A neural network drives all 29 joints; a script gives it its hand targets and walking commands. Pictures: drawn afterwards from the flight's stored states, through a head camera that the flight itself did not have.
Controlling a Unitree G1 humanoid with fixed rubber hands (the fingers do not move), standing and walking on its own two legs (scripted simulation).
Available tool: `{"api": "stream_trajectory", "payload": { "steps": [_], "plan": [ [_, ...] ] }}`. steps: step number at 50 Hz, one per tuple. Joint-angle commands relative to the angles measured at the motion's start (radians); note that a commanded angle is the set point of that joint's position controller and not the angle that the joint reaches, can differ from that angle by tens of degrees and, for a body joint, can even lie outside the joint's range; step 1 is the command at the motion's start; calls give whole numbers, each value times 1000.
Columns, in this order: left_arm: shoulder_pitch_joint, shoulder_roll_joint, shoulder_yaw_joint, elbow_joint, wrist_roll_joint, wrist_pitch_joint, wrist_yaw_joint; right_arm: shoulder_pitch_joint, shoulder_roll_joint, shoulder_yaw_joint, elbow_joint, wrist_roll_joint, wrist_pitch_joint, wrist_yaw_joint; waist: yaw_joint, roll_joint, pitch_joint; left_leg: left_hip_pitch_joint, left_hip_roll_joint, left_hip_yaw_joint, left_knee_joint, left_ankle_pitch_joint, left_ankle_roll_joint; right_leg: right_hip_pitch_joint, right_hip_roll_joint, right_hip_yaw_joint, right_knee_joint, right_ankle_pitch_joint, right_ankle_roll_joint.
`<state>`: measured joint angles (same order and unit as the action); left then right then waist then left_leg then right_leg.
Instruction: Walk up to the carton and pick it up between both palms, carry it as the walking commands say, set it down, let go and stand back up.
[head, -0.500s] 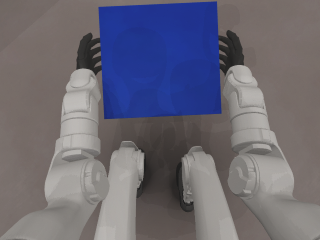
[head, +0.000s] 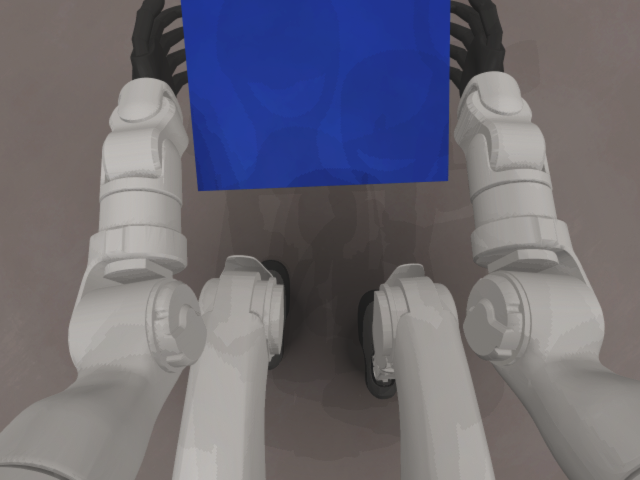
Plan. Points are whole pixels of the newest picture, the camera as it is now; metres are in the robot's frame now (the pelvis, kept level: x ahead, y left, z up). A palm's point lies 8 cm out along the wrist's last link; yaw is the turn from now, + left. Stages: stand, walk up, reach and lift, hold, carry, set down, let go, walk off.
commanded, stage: set down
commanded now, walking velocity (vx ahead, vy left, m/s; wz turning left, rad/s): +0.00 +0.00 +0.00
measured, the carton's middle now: (318, 87) +0.53 +0.04 -0.19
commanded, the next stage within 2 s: none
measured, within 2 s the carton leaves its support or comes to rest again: rests again in 1.36 s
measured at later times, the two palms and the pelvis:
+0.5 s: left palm (177, 87) +0.52 +0.22 -0.20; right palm (443, 83) +0.54 -0.12 -0.20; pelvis +0.00 +0.00 -0.05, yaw +0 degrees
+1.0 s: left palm (185, 88) +0.52 +0.21 -0.21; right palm (443, 90) +0.54 -0.12 -0.22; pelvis +0.00 -0.01 -0.07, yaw +0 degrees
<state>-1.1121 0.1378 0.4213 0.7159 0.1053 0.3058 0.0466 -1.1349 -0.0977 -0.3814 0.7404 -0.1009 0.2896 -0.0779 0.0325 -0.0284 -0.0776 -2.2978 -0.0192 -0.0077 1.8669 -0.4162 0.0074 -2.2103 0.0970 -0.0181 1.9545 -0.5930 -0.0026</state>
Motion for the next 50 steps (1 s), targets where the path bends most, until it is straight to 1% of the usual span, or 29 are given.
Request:
{"api": "stream_trajectory", "payload": {
  "steps": [1,15,21,23,25,28,30,38,50],
  "plan": [
    [-605,-864,-482,-27,-139,-15,-251,-616,899,483,-43,140,-25,262,28,22,-1092,819,-84,45,-57,250,-13,355,65,-24,-185,219,15],
    [-700,-792,-498,9,-192,-60,-235,-709,827,513,0,195,-70,232,41,16,-1027,778,-68,52,62,263,-15,327,55,-27,-72,225,11],
    [-738,-757,-503,26,-215,-81,-230,-744,792,522,21,221,-89,220,41,16,-991,767,-61,51,113,273,-14,314,49,-25,-24,233,8],
    [-740,-758,-500,40,-227,-88,-228,-763,776,523,19,228,-98,217,34,17,-978,771,-59,49,130,283,-13,305,47,-25,-10,238,7],
    [-748,-763,-495,49,-237,-93,-231,-778,769,528,15,228,-105,214,32,0,-966,742,-62,45,143,289,-11,317,46,-23,3,248,5],
    [-749,-768,-499,41,-256,-101,-234,-788,775,545,-12,235,-112,208,25,-24,-993,751,-65,39,160,327,-8,349,46,-26,21,296,6],
    [-742,-766,-499,52,-263,-103,-234,-788,784,556,-14,241,-114,206,28,-34,-988,747,-66,39,168,331,-5,355,45,-26,29,307,9],
    [-729,-754,-458,103,-241,-110,-245,-786,796,557,11,243,-119,205,51,-50,-900,668,-62,48,188,290,4,349,43,-11,38,297,9],
    [-782,-706,-429,148,-235,-130,-253,-823,749,526,59,238,-133,194,46,-46,-792,602,-54,53,204,231,8,340,37,5,39,255,4]
  ]
}}
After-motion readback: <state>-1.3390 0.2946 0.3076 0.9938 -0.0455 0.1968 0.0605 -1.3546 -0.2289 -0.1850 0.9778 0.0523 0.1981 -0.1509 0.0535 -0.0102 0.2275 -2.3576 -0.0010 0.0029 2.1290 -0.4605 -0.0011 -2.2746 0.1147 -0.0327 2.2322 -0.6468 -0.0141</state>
